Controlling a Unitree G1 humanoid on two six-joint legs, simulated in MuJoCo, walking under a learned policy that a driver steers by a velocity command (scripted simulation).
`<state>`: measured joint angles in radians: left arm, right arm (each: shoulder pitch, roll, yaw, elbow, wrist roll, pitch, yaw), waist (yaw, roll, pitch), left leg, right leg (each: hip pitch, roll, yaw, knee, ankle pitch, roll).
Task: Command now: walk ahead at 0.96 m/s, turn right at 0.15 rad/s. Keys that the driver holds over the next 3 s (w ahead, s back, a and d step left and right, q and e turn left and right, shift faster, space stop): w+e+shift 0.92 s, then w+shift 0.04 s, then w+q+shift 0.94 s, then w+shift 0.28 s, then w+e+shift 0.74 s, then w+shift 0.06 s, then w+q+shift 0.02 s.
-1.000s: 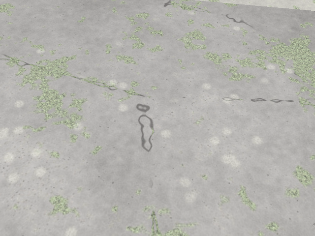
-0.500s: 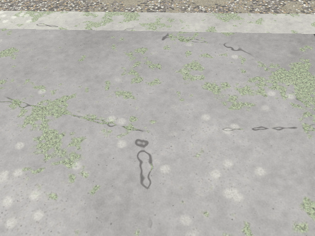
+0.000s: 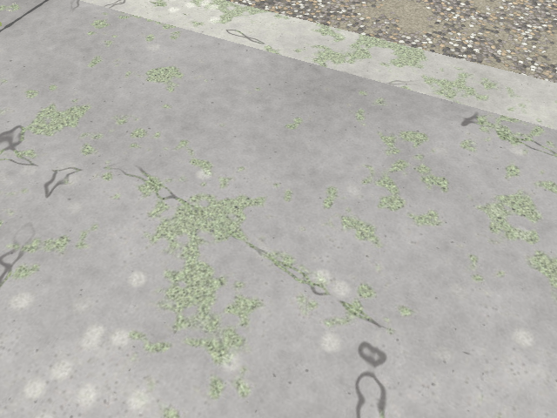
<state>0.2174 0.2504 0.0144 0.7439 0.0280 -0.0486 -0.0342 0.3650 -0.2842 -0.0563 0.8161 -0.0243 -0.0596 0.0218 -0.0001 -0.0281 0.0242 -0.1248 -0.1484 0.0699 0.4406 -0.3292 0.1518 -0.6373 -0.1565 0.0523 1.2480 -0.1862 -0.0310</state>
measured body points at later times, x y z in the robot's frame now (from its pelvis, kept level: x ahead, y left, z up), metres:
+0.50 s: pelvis +0.48 -0.04 +0.00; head +0.49 -0.04 +0.45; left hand +0.48 +0.25 -0.13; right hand +0.68 -0.29 -0.03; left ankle +0.68 +0.12 -0.66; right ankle +0.40 -0.04 -0.73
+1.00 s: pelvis +0.92 -0.17 -0.01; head +0.94 -0.19 +0.44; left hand +1.28 -0.23 -0.05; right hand +0.64 -0.28 -0.13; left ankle +0.86 +0.04 -0.73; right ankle +0.98 -0.36 -0.67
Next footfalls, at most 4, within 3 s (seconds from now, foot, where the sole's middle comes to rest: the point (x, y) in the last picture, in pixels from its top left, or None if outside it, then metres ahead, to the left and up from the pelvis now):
0.26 right None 0.44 -0.05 -0.77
0.66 left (280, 275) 0.89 0.01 -0.77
1.10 right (420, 229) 1.06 -0.41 -0.77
1.54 left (449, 135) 1.50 -0.59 -0.77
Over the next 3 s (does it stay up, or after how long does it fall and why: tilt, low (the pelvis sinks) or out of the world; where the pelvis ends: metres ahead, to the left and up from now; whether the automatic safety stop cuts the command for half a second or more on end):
stays up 2.57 -0.96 -0.01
